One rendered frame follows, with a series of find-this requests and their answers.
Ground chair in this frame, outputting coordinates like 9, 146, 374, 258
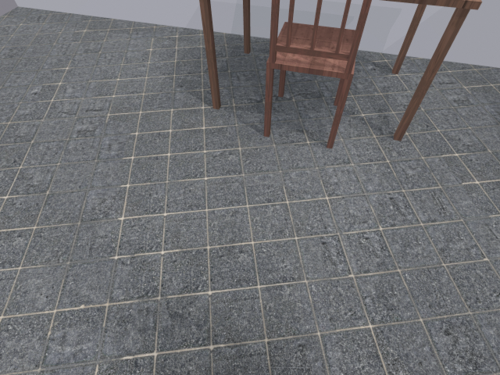
264, 0, 372, 148

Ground table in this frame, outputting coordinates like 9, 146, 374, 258
199, 0, 482, 141

